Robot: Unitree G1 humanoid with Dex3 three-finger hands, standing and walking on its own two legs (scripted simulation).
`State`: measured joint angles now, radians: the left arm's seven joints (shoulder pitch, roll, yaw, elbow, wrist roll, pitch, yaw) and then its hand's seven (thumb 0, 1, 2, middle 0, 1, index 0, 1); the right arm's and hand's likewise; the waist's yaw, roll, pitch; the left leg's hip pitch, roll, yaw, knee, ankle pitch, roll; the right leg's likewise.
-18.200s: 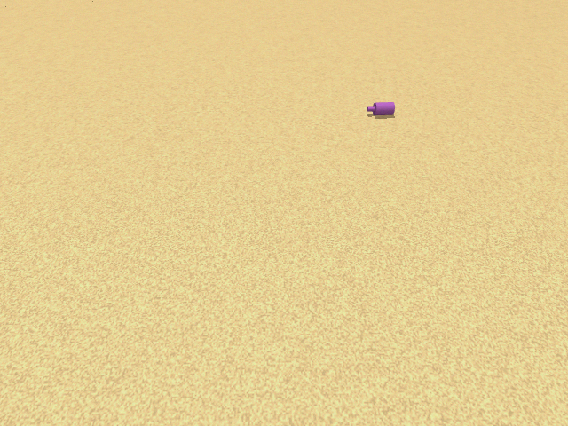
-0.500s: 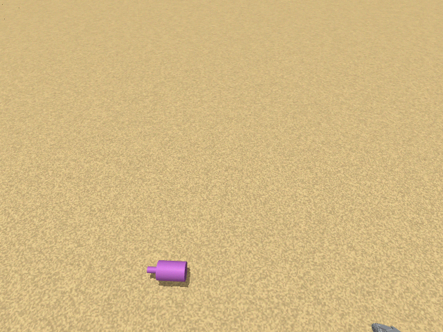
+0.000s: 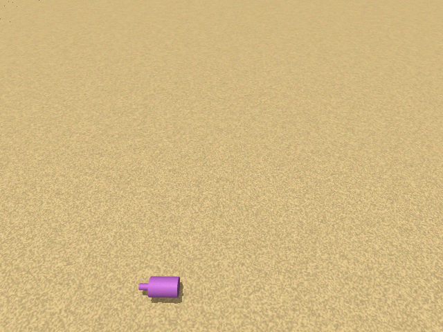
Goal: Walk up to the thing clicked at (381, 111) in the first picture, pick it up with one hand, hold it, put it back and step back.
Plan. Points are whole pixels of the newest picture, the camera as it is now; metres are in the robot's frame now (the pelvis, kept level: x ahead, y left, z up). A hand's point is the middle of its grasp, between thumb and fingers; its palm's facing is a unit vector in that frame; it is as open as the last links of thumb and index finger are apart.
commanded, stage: walk up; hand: left
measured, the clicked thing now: (159, 286) +0.46 +0.27 -0.73
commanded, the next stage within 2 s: stand in 0.44 s
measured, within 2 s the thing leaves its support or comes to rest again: neither
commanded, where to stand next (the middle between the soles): +0.07 +0.00 m, yaw +1 degrees
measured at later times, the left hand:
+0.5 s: hand out of the picture +0.11 +0.25 -0.15, palm faces -0.06 -0.94 -0.34, open 7.4 cm
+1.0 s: hand out of the picture +0.07 +0.25 -0.15, palm faces -0.05 -0.94 -0.33, open 7.4 cm
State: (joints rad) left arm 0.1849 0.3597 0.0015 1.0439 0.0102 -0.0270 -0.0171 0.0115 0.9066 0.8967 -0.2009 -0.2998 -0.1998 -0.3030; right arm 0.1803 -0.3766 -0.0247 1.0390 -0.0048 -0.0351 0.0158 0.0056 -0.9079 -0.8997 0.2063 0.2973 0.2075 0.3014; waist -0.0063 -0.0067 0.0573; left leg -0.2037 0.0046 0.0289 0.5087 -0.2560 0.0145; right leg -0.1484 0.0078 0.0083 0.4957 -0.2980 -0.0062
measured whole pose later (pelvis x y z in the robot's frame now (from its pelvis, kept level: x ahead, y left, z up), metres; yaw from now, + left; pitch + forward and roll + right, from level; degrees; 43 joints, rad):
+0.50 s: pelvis +0.01 +0.00 +0.01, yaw -1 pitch -3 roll +0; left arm 0.09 0.37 0.00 1.10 0.00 -0.01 -0.01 0.01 0.91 0.90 -0.20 -0.30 -0.20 -0.30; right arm 0.11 -0.36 -0.02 1.11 0.00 -0.02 0.01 0.00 -0.91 -0.90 0.21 0.30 0.21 0.30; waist -0.01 -0.01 0.07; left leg -0.14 0.00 0.05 0.42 -0.23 0.01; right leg -0.10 0.01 0.03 0.42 -0.27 0.00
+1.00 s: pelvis -0.02 +0.00 +0.01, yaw -1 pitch -3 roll +0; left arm 0.10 0.35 -0.01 1.14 0.01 -0.02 -0.01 0.01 0.91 0.90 -0.20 -0.30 -0.20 -0.30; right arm 0.07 -0.34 -0.01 1.16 -0.01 -0.01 0.02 0.00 -0.91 -0.90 0.21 0.30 0.21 0.30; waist -0.01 -0.01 0.05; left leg -0.13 0.00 0.04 0.30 -0.12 0.01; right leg -0.08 0.01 0.02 0.29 -0.16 0.00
